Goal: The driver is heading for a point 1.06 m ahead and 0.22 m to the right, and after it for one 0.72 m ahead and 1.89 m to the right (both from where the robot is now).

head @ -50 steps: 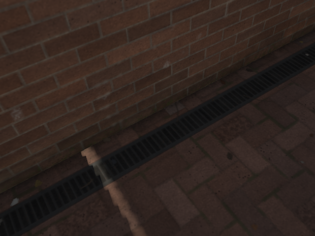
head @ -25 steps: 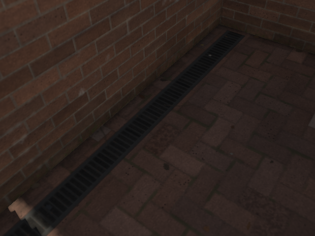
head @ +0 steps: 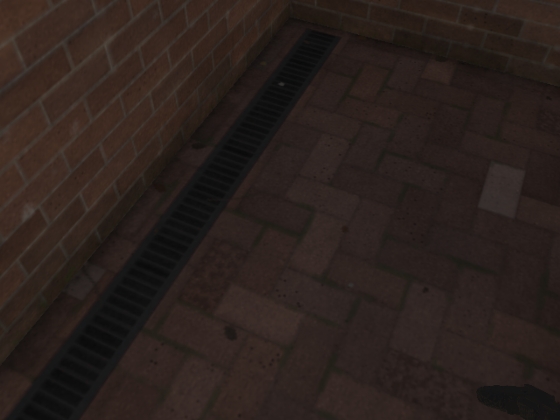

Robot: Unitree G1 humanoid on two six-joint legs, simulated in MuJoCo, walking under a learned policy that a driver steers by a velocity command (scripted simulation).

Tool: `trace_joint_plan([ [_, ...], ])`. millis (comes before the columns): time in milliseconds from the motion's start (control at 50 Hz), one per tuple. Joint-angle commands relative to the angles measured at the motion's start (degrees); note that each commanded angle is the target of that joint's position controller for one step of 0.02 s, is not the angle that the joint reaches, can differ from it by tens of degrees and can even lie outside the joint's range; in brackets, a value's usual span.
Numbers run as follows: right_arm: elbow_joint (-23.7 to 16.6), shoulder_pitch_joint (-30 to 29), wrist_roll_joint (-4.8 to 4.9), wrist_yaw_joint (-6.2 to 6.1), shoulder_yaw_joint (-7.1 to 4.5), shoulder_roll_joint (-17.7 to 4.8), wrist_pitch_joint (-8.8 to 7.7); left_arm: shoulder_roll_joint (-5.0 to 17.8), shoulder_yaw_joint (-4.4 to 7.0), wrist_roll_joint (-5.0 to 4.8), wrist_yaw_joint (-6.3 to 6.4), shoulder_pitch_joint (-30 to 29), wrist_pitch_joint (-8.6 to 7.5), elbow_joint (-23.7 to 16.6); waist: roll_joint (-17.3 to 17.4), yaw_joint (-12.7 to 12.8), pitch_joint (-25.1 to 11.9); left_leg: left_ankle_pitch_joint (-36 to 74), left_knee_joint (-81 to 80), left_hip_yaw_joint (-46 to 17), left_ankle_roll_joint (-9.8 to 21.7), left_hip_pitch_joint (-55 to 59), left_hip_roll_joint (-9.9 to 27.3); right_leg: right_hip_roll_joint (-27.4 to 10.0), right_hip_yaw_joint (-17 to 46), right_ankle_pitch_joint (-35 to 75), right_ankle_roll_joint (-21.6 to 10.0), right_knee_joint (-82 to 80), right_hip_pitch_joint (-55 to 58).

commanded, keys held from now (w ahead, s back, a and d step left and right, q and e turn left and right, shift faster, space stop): w+e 0.44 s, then w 0.56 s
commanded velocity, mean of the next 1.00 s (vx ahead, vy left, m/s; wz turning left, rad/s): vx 0.49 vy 0.00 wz -0.39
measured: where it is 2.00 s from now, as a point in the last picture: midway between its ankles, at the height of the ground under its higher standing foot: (443, 218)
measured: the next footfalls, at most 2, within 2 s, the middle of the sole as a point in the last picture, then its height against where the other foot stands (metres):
right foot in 0.44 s outside the picture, level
left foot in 1.00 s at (360, 310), level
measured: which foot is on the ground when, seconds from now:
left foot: down 0.00-0.44, up 0.46-0.98, down 1.00-1.00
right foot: up 0.00-0.42, down 0.44-1.00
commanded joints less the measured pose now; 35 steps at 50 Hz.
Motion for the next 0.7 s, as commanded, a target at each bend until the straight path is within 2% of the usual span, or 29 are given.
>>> trace_joint_plan([
  [20, -0.3, 13.7, 0.16, -1.51, -3.40, -9.8, 0.24, 6.1, 1.01, 1.04, -0.14, -2.7, -0.65, -5.4, 8.8, -7.6, -6.5, -25.4, -20.6, -36.7, 8.6, 31.0, 23.7, -3.3, -4.9, 5.2, -1.0, 27.0, -32.6],
  [40, 0.5, 11.9, 0.24, -1.40, -2.80, -7.6, 0.17, 5.0, 0.70, 1.39, -0.85, -6.1, -0.39, -5.4, 4.3, -7.2, -1.8, -16.1, -20.6, -27.6, 8.1, 25.1, 20.7, -5.1, -5.7, 9.2, -0.9, 25.7, -31.1],
  [60, 0.7, 11.6, 0.06, -1.19, -2.35, -6.2, -0.03, 4.1, 0.63, 1.70, -1.60, -7.3, 0.08, -5.6, 5.0, -6.4, -1.1, -7.9, -20.8, -20.6, 7.2, 22.4, 18.0, -6.4, -6.5, 10.4, -0.5, 23.9, -29.9],
  [80, 1.7, 12.2, -0.05, -1.24, -2.29, -6.0, -0.48, 3.4, 0.43, 1.74, -1.97, -8.1, 0.69, -5.9, 6.8, -6.1, 0.0, -3.5, -22.0, -15.9, 6.6, 20.5, 16.3, -7.0, -7.5, 10.5, 0.0, 23.2, -29.1],
  [120, 3.6, 14.2, 0.63, -0.69, -2.14, -5.3, -1.71, 2.2, 0.12, 2.14, -2.60, -9.1, 1.59, -6.6, 7.5, -5.5, 0.0, 6.4, -22.5, -11.0, 6.9, 20.1, 16.0, -6.6, -7.7, 11.6, 0.5, 22.4, -29.7],
  [160, 4.7, 14.4, 1.13, -0.23, -1.98, -4.6, -2.54, 1.8, 0.00, 2.05, -3.10, -12.3, 2.17, -8.0, 7.7, -5.1, 0.7, 13.2, -23.3, -6.1, 7.4, 21.2, 15.9, -7.1, -8.1, 14.7, 0.9, 20.5, -33.0],
  [220, 6.4, 16.1, 0.99, -0.41, -1.95, -4.9, -2.59, 1.1, -0.75, 2.25, -3.92, -19.5, 2.00, -10.9, 7.3, -6.1, 2.7, 18.0, -24.3, 0.4, 7.1, 21.3, 15.4, -8.3, -10.2, 20.0, 1.2, 12.8, -35.6],
  [260, 7.1, 16.0, 0.97, -0.49, -2.05, -5.6, -2.55, 0.1, -1.53, 1.88, -4.60, -23.7, 1.63, -12.4, 7.0, -6.4, 3.3, 18.0, -24.8, 4.9, 5.9, 19.6, 13.9, -8.6, -12.5, 25.1, 0.7, 3.5, -31.4],
  [320, 8.5, 18.3, 1.10, -0.85, -2.64, -8.1, -2.22, 0.3, -1.84, 1.77, -5.13, -28.3, 1.69, -14.1, 6.4, -7.3, 4.5, 20.8, -25.1, 8.0, 5.0, 21.1, 14.9, -7.9, -16.8, 24.3, -1.0, -5.0, -26.5],
  [340, 9.0, 19.2, 1.16, -0.96, -2.75, -8.7, -1.90, 0.6, -1.78, 1.89, -5.09, -28.8, 1.72, -14.4, 6.0, -7.4, 4.6, 24.5, -23.8, 8.9, 4.9, 23.1, 15.4, -7.3, -17.7, 23.2, -1.9, -7.0, -25.8],
  [360, 9.5, 19.9, 1.22, -1.09, -2.85, -9.5, -1.56, 1.1, -1.60, 2.07, -4.81, -28.6, 1.75, -14.5, 5.9, -7.0, 4.0, 32.8, -20.9, 10.0, 4.5, 25.3, 15.6, -5.9, -18.9, 21.0, -2.9, -8.5, -23.9],
  [380, 10.0, 20.8, 1.26, -1.28, -3.06, -10.6, -1.10, 1.7, -1.28, 2.30, -4.40, -27.2, 1.76, -14.3, 6.3, -6.3, 2.2, 42.7, -16.1, 11.1, 4.2, 27.4, 15.8, -3.6, -20.2, 17.8, -4.0, -9.4, -20.8],
  [400, 10.3, 21.3, 1.22, -1.44, -3.27, -11.8, -0.50, 2.6, -0.77, 2.46, -3.96, -23.2, 1.62, -13.3, 6.5, -4.4, -0.7, 49.9, -8.4, 12.0, 4.1, 28.4, 15.8, -1.2, -20.8, 14.9, -5.3, -10.3, -15.8],
  [420, 10.1, 21.1, 1.43, -1.59, -3.32, -12.5, 0.08, 3.9, 0.03, 2.72, -3.38, -15.5, 1.22, -11.1, 5.6, -0.8, -5.2, 49.7, 2.8, 13.1, 3.6, 25.3, 15.4, 1.0, -20.4, 14.7, -6.8, -13.4, -5.5],
  [440, 9.0, 21.0, 0.99, -1.46, -3.07, -12.1, 0.31, 6.7, 1.41, 3.23, -2.35, -5.8, 1.05, -8.0, 1.7, 3.4, -11.0, 37.4, 18.8, 13.6, 2.2, 15.5, 14.0, -1.2, -14.7, 11.4, -8.7, -15.7, 9.1],
  [460, 5.4, 24.2, 1.10, -0.17, -1.22, -3.3, 0.08, 13.0, 2.74, 3.11, -1.12, -6.3, 1.17, -8.3, -12.1, -1.5, -16.0, -17.0, 38.5, 12.5, -0.7, -7.2, 5.9, -20.4, 14.7, 2.6, -14.8, -19.4, 25.9],
  [480, 3.0, 18.8, 0.84, 0.28, -2.07, -7.3, -0.01, 13.9, 3.09, 1.33, -0.70, -2.4, 1.27, -9.9, -8.6, 1.8, -20.9, -22.1, 48.7, 0.9, -1.4, -15.8, -0.9, -26.1, 35.9, 3.8, -20.0, -29.1, 27.4],
  [500, 1.6, 13.0, 1.35, 0.49, -2.13, -7.5, -0.42, 11.6, 2.68, 1.35, -0.03, -4.1, 1.32, -8.0, -4.0, 1.4, -12.4, -14.5, 48.6, -2.5, -0.5, -21.0, 2.8, -24.0, 24.3, 10.8, -17.6, -30.1, 23.2],
  [520, 1.8, 13.4, 1.60, 0.50, -1.36, -6.2, -1.20, 8.8, 1.93, 0.97, 0.25, -6.7, 0.79, -7.5, -2.2, -1.3, -7.0, -10.2, 43.6, -2.2, 0.1, -18.3, 4.9, -22.5, 17.0, 20.2, -16.0, -30.1, 14.2],
  [540, 2.7, 14.4, 0.96, 0.49, -1.20, -5.6, -1.12, 6.4, 1.12, 1.05, 0.20, -9.2, 0.08, -7.2, 1.0, -4.4, -4.8, -9.0, 38.4, -2.6, 0.2, -13.7, 6.6, -19.5, 11.7, 26.5, -13.5, -30.7, 7.5],
  [560, 4.2, 17.5, 0.23, 0.50, -1.04, -5.3, -0.34, 4.9, 0.45, 0.84, 0.50, -11.3, -0.63, -6.9, 0.5, -7.1, -4.5, -9.0, 35.8, -2.9, -0.5, -8.2, 7.2, -18.1, 7.4, 35.5, -12.4, -30.9, 2.4],
  [580, 5.4, 19.4, -0.25, 0.61, -1.02, -5.2, 0.65, 3.7, -0.17, 0.75, 0.39, -11.9, -1.32, -6.6, 0.6, -8.1, -4.5, -9.1, 34.1, -2.7, -0.9, -4.9, 7.4, -17.0, 4.4, 40.3, -11.5, -31.9, -0.5],
  [600, 5.7, 19.6, -0.45, 0.95, -0.99, -4.7, 1.26, 3.6, -0.40, 0.63, 0.30, -11.0, -2.00, -5.8, 0.3, -8.4, -4.2, -9.0, 32.8, -2.1, -1.3, -4.0, 7.0, -16.4, 2.9, 43.3, -11.6, -32.8, -1.6],
  [620, 6.0, 19.3, -0.55, 1.10, -1.03, -4.6, 1.45, 4.5, -0.21, 0.06, 0.11, -10.1, -2.30, -4.4, 0.9, -8.4, -2.7, -7.6, 30.2, -1.7, -1.7, -4.6, 7.5, -15.5, 1.4, 41.5, -11.0, -34.6, -2.6],
  [660, 5.0, 15.0, -0.60, 1.40, -0.99, -3.8, 1.73, 5.4, 0.01, -0.06, -0.09, -7.7, -2.63, -2.5, 0.3, -7.2, -0.4, -2.7, 26.2, -0.9, -2.3, -7.8, 7.7, -14.3, -0.3, 38.4, -9.8, -37.3, -2.5],
  [700, 3.6, 9.8, -0.35, 1.52, -1.03, -3.8, 1.83, 5.4, 0.02, -0.20, -0.20, -5.4, -2.62, -0.9, -0.3, -5.7, 1.5, 2.2, 21.5, -0.6, -2.7, -11.8, 7.8, -13.6, -1.3, 36.7, -8.4, -38.7, -0.4],
])
Velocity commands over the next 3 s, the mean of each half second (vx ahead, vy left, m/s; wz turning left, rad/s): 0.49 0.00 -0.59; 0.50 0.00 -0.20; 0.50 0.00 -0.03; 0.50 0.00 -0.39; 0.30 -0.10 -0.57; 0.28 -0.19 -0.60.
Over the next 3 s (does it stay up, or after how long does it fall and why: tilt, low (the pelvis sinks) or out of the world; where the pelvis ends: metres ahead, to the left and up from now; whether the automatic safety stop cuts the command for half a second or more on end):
stays up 1.19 -0.61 0.03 its command is cut before an obstacle after 2.1 s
